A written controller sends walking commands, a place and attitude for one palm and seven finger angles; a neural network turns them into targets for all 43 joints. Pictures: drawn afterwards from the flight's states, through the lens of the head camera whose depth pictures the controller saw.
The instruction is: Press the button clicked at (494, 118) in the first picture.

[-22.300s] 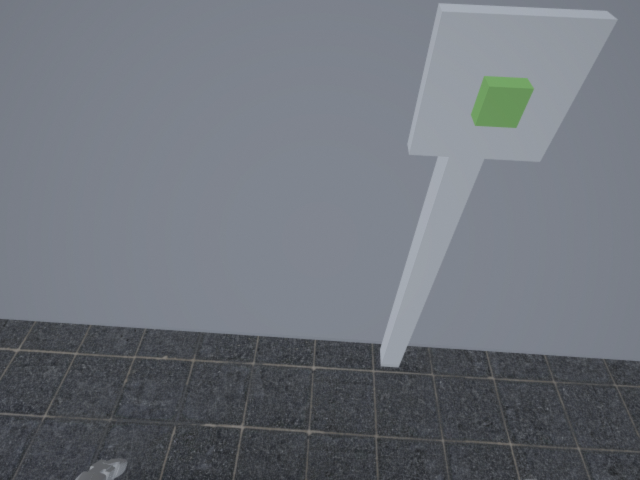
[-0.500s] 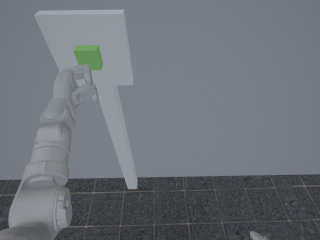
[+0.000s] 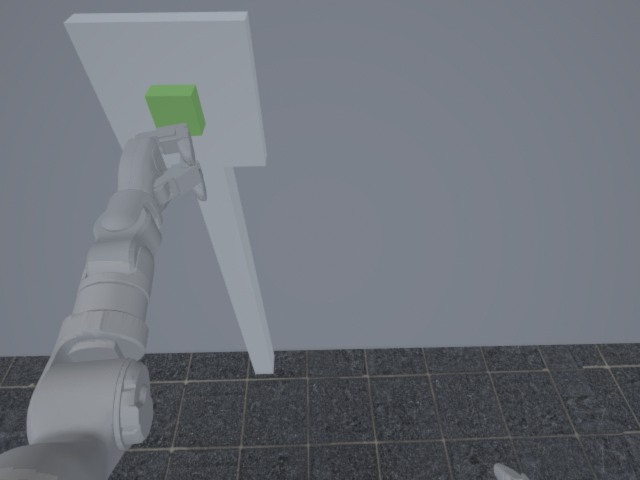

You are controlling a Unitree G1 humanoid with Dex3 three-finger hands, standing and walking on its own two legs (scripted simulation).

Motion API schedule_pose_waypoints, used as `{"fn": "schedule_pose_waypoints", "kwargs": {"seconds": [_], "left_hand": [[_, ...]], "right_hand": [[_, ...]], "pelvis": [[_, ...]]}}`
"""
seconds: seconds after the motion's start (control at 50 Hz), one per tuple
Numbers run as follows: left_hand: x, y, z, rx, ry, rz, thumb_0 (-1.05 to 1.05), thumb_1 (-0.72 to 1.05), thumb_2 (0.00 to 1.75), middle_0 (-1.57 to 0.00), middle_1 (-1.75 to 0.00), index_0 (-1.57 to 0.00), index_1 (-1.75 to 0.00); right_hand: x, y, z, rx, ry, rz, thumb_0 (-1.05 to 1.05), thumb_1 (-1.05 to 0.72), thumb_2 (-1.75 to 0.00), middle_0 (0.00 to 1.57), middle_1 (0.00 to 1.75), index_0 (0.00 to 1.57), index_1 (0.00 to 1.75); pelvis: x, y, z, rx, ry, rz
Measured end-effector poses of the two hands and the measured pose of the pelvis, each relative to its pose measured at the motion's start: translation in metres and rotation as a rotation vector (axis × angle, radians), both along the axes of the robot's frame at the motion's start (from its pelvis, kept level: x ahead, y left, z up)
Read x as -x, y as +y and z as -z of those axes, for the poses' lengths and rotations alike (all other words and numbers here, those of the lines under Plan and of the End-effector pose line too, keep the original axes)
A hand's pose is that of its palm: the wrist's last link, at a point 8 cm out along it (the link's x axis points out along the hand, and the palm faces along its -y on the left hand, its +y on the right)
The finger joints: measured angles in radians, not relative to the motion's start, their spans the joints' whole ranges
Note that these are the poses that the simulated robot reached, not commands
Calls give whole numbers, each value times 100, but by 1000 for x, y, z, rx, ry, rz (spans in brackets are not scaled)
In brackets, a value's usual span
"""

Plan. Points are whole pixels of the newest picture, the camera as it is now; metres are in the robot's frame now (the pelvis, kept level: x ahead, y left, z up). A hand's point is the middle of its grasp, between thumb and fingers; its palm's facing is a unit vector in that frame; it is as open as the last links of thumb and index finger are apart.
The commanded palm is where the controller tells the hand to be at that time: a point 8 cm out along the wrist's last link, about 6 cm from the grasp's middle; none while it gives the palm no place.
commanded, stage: press the button with the knuckle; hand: left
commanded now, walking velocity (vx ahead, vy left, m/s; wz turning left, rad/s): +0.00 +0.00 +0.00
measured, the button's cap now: (177, 109) +0.53 +0.21 +0.21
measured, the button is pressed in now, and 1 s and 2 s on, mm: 0 13 0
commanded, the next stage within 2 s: hold the button down briefly in 0.78 s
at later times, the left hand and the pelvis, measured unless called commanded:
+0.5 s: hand (208, 152) +0.47 +0.16 +0.18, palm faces +0.06 -1.00 +0.00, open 2.9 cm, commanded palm +0.46 +0.22 +0.17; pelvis +0.00 +0.00 +0.00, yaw +0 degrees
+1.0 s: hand (205, 148) +0.48 +0.17 +0.18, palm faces +0.04 -1.00 -0.02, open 2.8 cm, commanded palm +0.50 +0.22 +0.17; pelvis -0.03 +0.00 -0.01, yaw +1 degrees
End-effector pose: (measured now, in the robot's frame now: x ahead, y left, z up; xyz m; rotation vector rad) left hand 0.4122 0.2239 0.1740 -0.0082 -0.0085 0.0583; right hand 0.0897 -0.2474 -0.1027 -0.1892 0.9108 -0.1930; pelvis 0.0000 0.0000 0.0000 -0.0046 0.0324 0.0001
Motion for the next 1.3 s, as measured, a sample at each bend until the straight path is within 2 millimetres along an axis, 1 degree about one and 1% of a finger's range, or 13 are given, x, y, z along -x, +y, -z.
{"fn": "schedule_pose_waypoints", "kwargs": {"seconds": [0.08, 0.26, 0.42, 0.62, 0.82, 1.04, 1.18, 1.3], "left_hand": [[-5, -3, 0, -9, 8, 0, 2, 90, 90, -130, -151, -131, -150], [-27, -12, -5, -8, 18, 1, 2, 90, 90, -130, -150, -131, -150], [-35, -10, -3, -9, 8, 5, 1, 87, 92, -130, -150, -130, -150], [-44, -4, -3, -17, 33, 5, -2, 81, 92, -130, -150, -132, -150], [-47, -2, -3, -20, 33, 14, -2, 77, 95, -130, -150, -135, -150], [-48, 0, -2, -24, 35, 22, -2, 74, 96, -130, -150, -138, -150], [-49, 0, -2, -23, 30, 17, -3, 74, 96, -130, -150, -138, -150], [-50, 0, -2, -23, 27, 23, -2, 73, 96, -130, -150, -139, -150]], "right_hand": [[3, -1, 0, 7, 8, 3, 1, -91, -90, 21, 30, 20, 30], [10, -3, 1, 10, 18, 14, 1, -91, -89, 21, 30, 20, 30], [28, -6, 6, 9, 73, 30, 1, -91, -89, 21, 30, 20, 30], [54, -13, 9, 32, 133, 45, 1, -91, -89, 21, 30, 20, 30], [85, -18, 10, 50, 187, 56, 1, -91, -89, 21, 30, 20, 30], [115, -17, 11, 62, 224, 73, 1, -91, -89, 21, 30, 20, 30], [125, -14, 11, 64, 233, 73, 1, -91, -89, 21, 30, 20, 30], [124, -13, 11, 66, 227, 70, 1, -91, -89, 21, 30, 20, 30]], "pelvis": [[1, 1, 0, 1, 3, -4], [0, 1, 1, -1, 27, 1], [-1, 0, 2, -1, 42, 4], [6, -2, 4, 5, 66, -7], [17, -2, 7, 10, 92, -16], [27, 1, 10, 14, 113, -16], [31, 3, 12, 14, 122, -15], [31, 5, 13, 15, 126, -14]]}}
